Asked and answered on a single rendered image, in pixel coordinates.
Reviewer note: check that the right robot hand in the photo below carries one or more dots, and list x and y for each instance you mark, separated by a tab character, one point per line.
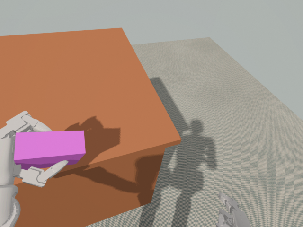
238	217

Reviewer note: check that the sponge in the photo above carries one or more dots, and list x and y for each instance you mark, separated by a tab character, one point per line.
45	149

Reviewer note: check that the table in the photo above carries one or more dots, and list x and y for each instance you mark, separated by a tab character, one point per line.
91	81

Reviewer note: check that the robot left forearm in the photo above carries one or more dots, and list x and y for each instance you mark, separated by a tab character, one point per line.
9	206

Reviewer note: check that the left robot hand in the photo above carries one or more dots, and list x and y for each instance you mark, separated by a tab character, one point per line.
22	122

